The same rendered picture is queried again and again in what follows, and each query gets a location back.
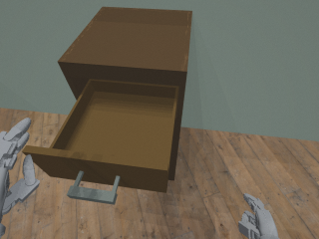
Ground robot left hand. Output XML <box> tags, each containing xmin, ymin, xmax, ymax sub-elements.
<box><xmin>0</xmin><ymin>118</ymin><xmax>40</xmax><ymax>223</ymax></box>

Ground robot right hand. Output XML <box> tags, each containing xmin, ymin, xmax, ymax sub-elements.
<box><xmin>238</xmin><ymin>193</ymin><xmax>279</xmax><ymax>239</ymax></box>

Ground handle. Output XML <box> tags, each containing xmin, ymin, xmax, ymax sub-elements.
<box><xmin>67</xmin><ymin>170</ymin><xmax>121</xmax><ymax>205</ymax></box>

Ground drawer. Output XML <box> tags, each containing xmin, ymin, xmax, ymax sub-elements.
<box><xmin>22</xmin><ymin>79</ymin><xmax>178</xmax><ymax>193</ymax></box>

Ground cabinet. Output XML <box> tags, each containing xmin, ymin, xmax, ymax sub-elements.
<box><xmin>58</xmin><ymin>6</ymin><xmax>192</xmax><ymax>181</ymax></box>

